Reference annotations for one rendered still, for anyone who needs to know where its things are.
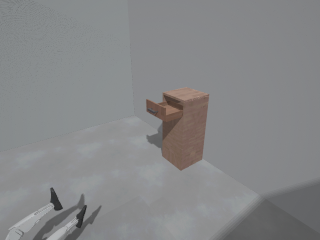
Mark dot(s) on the handle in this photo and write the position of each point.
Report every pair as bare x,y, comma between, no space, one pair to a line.
152,111

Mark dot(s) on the right robot foot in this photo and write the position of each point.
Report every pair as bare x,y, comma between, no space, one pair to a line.
80,216

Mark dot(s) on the drawer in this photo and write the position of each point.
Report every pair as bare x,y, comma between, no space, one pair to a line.
167,110

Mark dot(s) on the cabinet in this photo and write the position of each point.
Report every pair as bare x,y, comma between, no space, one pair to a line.
183,138

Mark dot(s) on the robot left shin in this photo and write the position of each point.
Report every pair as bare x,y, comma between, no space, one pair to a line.
31,220

